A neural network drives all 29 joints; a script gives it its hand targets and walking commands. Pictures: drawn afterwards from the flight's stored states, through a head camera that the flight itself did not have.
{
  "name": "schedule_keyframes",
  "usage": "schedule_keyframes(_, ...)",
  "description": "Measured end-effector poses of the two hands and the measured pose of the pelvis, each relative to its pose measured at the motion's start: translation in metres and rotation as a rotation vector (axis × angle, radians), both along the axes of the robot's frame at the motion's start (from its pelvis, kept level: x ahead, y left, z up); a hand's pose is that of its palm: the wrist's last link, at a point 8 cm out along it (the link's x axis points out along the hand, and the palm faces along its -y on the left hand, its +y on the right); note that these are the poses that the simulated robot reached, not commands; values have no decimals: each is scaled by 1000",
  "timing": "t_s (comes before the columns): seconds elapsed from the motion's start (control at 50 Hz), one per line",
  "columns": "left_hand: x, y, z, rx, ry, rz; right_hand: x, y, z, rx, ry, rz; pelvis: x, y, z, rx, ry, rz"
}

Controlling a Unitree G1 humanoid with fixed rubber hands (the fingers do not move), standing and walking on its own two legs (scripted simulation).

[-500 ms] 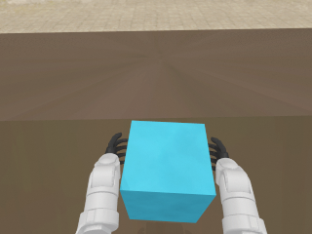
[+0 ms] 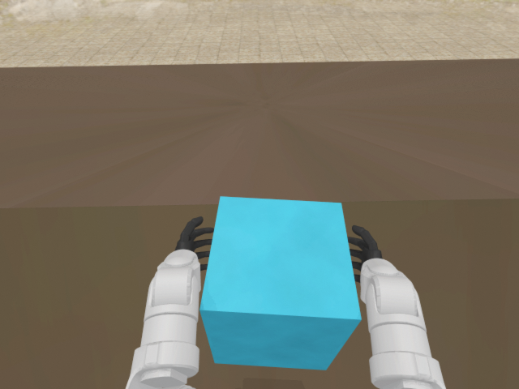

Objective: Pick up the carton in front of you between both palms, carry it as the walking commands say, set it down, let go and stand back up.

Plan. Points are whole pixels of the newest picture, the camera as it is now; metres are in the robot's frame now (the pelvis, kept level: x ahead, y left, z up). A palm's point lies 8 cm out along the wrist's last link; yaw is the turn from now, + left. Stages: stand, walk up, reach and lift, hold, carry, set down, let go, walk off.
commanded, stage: hold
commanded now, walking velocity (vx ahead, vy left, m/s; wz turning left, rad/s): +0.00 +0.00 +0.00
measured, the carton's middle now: (275, 286) +0.30 +0.00 -0.03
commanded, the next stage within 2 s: carry in 0.46 s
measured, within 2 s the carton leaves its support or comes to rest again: neither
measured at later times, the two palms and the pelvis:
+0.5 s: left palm (187, 253) +0.30 +0.15 +0.06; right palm (370, 265) +0.29 -0.15 +0.05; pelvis +0.01 +0.00 +0.00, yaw +1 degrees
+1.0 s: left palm (200, 194) +0.43 +0.15 +0.07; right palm (359, 205) +0.41 -0.15 +0.06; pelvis +0.18 +0.01 -0.02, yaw +2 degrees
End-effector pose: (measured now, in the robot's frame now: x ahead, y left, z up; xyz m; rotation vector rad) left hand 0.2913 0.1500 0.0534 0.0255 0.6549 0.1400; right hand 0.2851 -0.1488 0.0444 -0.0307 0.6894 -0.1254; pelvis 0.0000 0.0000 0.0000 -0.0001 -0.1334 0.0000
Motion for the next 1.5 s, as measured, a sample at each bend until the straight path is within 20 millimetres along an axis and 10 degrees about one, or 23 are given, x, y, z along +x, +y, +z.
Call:
schedule_keyframes(0.48,10,-1,2,10,-4,-11,7,-1,0,-1,-3,-6,7,3,0,1,37,6)
schedule_keyframes(0.68,37,2,21,-30,-98,26,41,2,21,27,-98,-13,43,2,-14,-3,147,15)
schedule_keyframes(0.96,124,-6,23,-62,-31,1,110,-6,18,83,-32,-113,162,6,-21,-27,234,13)
schedule_keyframes(1.1,172,22,22,-92,-2,105,188,21,27,89,3,-26,238,13,-10,19,246,37)
schedule_keyframes(1.24,267,50,15,-106,-70,87,277,50,21,76,-67,-35,332,44,-33,30,175,-13)
schedule_keyframes(1.5,436,47,41,-90,-26,-42,411,48,49,74,-32,-162,484,67,3,-34,189,-40)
